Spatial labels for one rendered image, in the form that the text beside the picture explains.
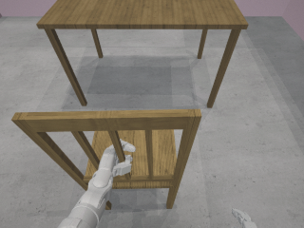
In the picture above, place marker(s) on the table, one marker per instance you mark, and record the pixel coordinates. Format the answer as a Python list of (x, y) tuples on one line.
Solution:
[(143, 14)]

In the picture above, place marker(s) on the chair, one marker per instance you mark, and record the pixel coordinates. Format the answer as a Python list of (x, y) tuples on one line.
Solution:
[(155, 163)]

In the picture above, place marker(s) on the robot left hand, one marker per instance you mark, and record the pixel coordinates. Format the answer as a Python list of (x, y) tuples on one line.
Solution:
[(110, 161)]

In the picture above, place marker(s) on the left robot forearm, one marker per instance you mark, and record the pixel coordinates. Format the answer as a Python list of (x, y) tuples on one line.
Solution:
[(90, 207)]

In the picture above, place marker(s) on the robot right hand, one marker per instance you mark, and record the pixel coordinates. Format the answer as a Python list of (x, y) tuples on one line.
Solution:
[(243, 219)]

